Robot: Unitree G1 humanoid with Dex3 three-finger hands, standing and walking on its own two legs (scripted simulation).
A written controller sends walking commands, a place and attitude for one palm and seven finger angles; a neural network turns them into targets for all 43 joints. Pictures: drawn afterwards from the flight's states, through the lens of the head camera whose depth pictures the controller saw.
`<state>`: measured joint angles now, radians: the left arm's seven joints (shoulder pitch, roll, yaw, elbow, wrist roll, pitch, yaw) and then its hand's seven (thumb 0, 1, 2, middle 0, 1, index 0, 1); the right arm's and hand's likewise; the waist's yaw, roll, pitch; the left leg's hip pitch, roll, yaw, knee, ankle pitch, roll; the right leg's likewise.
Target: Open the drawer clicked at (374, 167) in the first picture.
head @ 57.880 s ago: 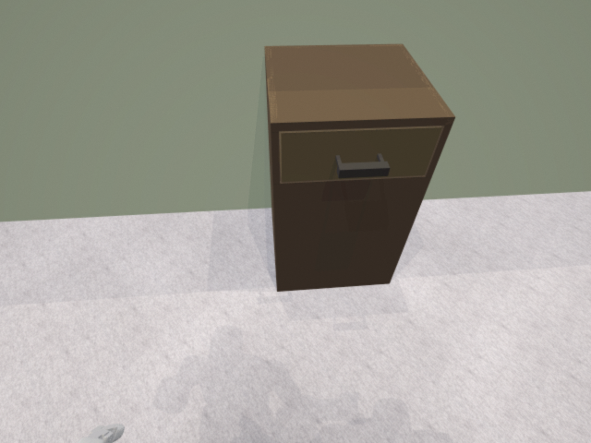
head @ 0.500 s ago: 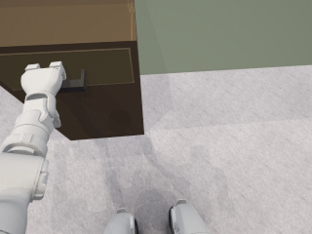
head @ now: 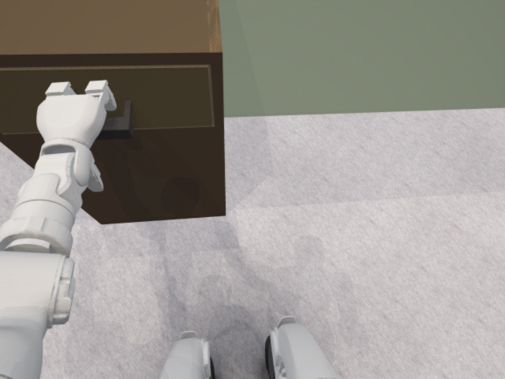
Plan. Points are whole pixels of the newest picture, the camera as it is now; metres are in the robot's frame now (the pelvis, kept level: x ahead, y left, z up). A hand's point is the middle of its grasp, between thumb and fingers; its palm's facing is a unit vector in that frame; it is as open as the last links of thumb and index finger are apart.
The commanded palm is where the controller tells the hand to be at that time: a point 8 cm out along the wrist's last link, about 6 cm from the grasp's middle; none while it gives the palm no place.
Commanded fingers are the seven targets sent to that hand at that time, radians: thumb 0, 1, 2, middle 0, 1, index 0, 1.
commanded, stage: lower the fingers behind the handle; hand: left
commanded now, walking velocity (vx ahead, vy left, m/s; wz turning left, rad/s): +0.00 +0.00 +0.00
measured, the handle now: (94, 118) +0.56 +0.24 -0.02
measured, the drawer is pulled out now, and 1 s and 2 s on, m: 0.00 0.00 0.01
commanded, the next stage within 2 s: close the thumb around the handle in 0.88 s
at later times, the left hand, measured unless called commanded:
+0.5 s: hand (92, 149) +0.51 +0.24 -0.05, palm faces -0.03 +0.01 -1.00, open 13.8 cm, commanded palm +0.50 +0.23 +0.01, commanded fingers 0.00 -0.50 0.30 -0.30 -1.20 -0.30 -1.20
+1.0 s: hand (96, 151) +0.51 +0.24 -0.04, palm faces -0.04 -0.01 -1.00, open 13.8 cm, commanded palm +0.50 +0.22 +0.01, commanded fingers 0.00 -0.39 0.35 -0.31 -1.21 -0.31 -1.21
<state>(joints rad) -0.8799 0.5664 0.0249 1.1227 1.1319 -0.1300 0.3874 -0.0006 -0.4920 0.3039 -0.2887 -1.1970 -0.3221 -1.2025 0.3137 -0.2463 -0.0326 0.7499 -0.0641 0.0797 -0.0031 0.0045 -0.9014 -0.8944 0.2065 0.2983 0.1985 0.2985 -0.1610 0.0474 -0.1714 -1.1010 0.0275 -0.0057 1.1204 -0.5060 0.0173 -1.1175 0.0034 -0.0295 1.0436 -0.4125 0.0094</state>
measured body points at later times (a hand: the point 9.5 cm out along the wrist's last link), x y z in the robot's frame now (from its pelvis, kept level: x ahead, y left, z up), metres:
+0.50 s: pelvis -0.01 +0.00 -0.03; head +0.16 +0.01 +0.38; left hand +0.51 +0.24 +0.01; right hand -0.02 -0.28 -0.15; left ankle +0.00 +0.11 -0.65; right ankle +0.03 -0.13 -0.65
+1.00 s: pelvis -0.02 +0.00 -0.03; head +0.16 +0.01 +0.38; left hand +0.50 +0.23 +0.01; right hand -0.02 -0.28 -0.15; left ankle +0.00 +0.11 -0.65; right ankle +0.03 -0.13 -0.65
